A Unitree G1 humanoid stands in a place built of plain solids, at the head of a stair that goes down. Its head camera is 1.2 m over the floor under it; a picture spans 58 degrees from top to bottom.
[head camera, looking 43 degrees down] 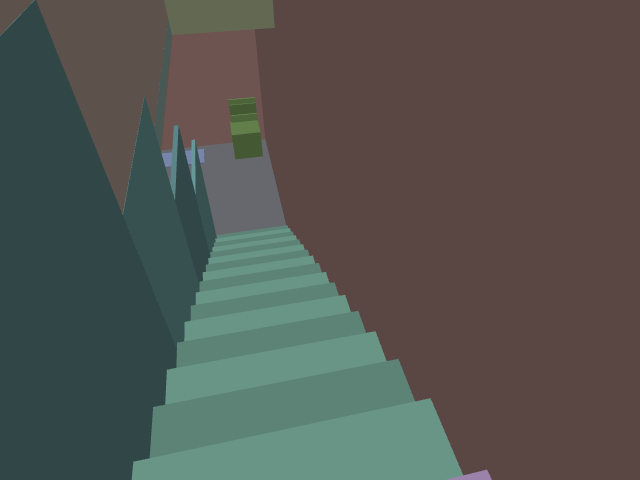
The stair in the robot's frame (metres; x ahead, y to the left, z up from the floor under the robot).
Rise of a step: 0.17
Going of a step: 0.26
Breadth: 0.95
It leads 12 degrees to the left of straight ahead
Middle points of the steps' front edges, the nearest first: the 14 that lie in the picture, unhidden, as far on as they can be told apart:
0.59 0.10 -0.17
0.84 0.15 -0.33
1.09 0.20 -0.50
1.34 0.26 -0.66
1.59 0.31 -0.83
1.84 0.36 -1.00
2.09 0.42 -1.16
2.34 0.47 -1.33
2.59 0.53 -1.50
2.84 0.58 -1.66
3.09 0.63 -1.83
3.34 0.69 -2.00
3.59 0.74 -2.16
3.84 0.80 -2.33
